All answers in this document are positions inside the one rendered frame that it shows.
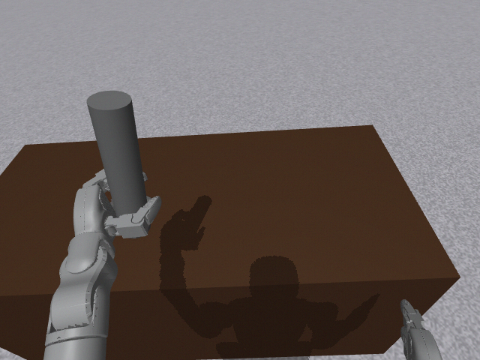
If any right robot hand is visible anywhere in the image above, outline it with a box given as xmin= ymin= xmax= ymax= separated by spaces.
xmin=400 ymin=299 xmax=443 ymax=360

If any can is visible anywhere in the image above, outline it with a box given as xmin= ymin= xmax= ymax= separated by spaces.
xmin=87 ymin=91 xmax=151 ymax=239

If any left robot arm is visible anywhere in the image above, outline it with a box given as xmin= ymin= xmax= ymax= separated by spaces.
xmin=43 ymin=232 xmax=118 ymax=360

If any left robot hand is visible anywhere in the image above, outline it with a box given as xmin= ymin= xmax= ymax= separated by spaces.
xmin=73 ymin=169 xmax=162 ymax=243

